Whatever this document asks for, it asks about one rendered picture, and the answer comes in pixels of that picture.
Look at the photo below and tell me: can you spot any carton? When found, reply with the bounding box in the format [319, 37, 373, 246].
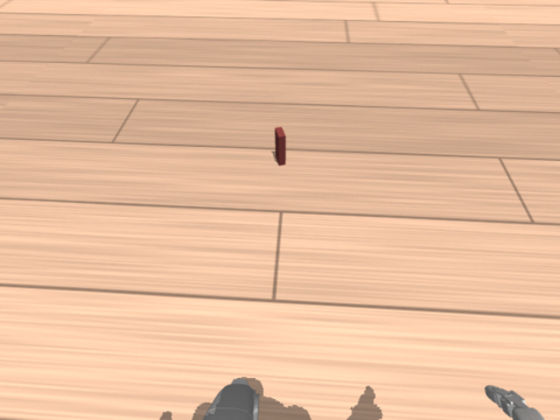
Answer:
[275, 127, 286, 165]

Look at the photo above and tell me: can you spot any right robot hand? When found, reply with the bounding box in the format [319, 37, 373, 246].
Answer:
[485, 385, 545, 420]

